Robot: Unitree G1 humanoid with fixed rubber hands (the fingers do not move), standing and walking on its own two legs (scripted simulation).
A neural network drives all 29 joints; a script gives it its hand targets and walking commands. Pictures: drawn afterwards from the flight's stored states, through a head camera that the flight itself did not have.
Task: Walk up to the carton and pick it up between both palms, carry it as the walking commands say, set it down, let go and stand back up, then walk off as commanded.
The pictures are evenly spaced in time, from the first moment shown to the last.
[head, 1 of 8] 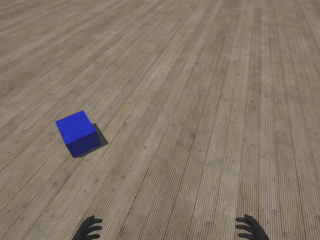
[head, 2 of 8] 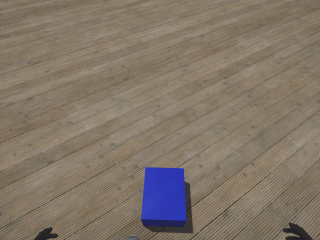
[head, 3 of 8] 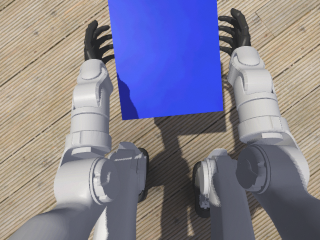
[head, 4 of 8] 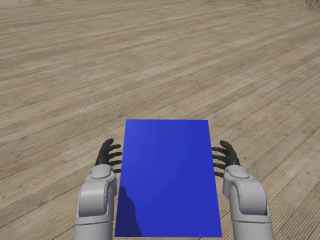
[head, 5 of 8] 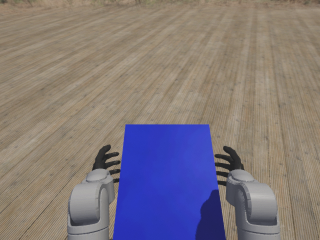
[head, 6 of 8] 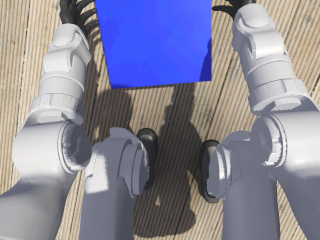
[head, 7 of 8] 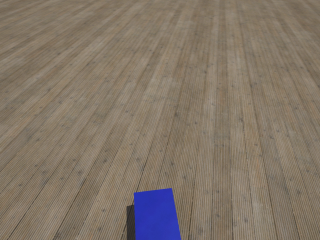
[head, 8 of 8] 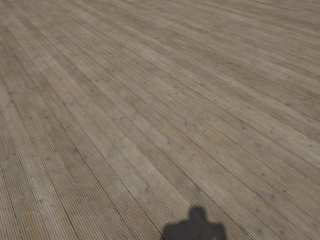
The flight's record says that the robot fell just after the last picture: no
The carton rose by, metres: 0.71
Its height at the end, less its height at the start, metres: +0.00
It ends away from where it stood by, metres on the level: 1.51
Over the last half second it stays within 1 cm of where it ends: yes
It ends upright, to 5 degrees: yes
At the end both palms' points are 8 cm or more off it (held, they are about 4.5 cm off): yes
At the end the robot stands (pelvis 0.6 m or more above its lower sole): yes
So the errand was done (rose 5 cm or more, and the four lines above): yes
